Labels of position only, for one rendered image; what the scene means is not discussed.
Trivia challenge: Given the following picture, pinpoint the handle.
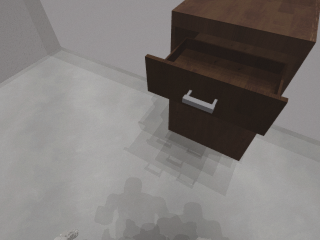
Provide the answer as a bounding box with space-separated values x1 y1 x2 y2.
182 90 218 114

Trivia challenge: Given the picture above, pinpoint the drawer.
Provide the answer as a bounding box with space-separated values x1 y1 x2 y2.
145 37 288 136

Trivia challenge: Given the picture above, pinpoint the robot left hand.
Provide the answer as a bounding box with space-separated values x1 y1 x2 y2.
54 229 79 240

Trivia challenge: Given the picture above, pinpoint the cabinet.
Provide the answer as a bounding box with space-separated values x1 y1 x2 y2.
168 0 320 161

